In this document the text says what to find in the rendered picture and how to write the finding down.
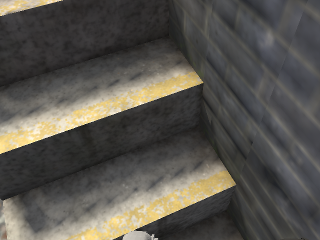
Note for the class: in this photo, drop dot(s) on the left robot thigh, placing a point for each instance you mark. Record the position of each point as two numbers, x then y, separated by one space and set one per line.
139 235

